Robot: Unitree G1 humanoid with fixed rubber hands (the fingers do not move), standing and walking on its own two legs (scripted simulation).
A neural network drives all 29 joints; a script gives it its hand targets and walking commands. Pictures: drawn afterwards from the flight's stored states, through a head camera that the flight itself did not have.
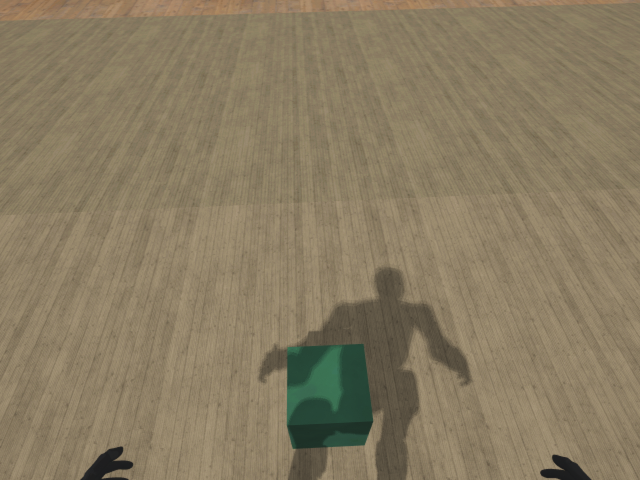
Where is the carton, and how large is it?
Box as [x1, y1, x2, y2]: [287, 344, 372, 448]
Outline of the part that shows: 363,344 287,347 287,427 293,448 364,444 372,423 372,415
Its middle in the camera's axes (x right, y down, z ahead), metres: +0.03 +0.45 +1.10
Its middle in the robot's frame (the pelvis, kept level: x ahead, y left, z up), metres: +0.42 +0.01 -0.66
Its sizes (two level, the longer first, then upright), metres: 0.210 0.200 0.250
